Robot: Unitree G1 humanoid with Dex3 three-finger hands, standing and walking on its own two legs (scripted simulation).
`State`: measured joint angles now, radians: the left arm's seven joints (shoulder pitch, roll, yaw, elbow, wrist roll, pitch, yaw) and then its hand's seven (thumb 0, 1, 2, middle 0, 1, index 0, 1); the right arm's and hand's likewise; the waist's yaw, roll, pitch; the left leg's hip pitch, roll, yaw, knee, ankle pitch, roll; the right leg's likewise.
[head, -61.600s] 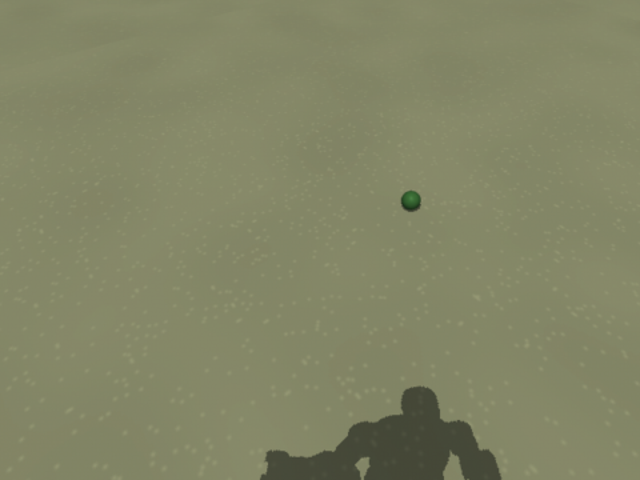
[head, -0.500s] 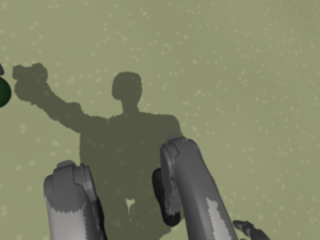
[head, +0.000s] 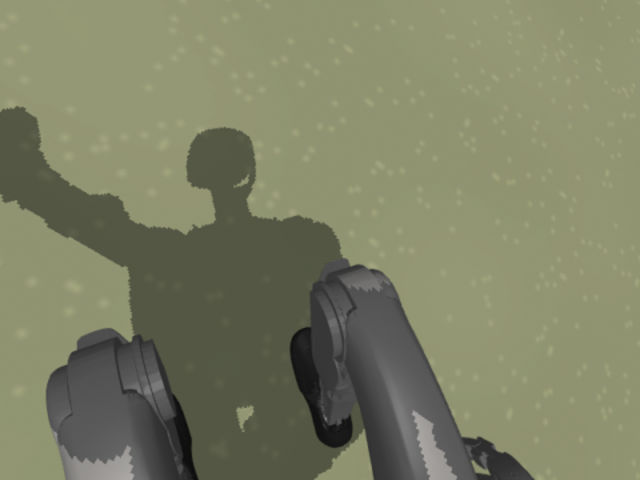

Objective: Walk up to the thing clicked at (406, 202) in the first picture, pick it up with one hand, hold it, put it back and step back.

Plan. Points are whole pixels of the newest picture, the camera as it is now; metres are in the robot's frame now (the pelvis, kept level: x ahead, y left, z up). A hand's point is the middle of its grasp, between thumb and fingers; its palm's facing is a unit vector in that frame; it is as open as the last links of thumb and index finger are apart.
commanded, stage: lower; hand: left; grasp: from above
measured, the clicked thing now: out of the picture +0.52 +0.34 -0.19
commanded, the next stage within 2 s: rest in 0.28 s
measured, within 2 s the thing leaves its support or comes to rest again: neither
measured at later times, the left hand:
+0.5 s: hand out of the picture +0.51 +0.33 -0.21, palm faces -0.46 -0.08 -0.88, open 10.8 cm
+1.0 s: hand out of the picture +0.51 +0.33 -0.24, palm faces -0.45 -0.09 -0.89, open 10.9 cm
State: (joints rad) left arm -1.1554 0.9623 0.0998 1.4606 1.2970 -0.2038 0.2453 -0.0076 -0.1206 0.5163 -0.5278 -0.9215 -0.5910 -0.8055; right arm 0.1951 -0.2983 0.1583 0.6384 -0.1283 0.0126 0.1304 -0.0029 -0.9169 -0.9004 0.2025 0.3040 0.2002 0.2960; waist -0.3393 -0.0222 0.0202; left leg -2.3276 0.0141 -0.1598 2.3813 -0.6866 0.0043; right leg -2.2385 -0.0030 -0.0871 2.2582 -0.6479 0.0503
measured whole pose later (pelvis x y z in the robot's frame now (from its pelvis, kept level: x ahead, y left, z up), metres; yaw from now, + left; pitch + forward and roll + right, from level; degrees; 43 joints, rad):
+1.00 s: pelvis +0.00 +0.01 -0.03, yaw -4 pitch +31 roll -15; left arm -1.19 1.13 0.11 1.60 1.34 -0.24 0.39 -0.01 -0.15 0.58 -0.51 -0.93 -0.57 -0.83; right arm 0.14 -0.34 0.29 0.57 -0.19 -0.05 0.14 0.00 -0.91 -0.90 0.20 0.30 0.20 0.30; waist -0.41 -0.12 0.15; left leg -2.36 0.02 -0.24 2.50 -0.70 0.01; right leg -2.25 0.03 -0.15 2.32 -0.63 0.06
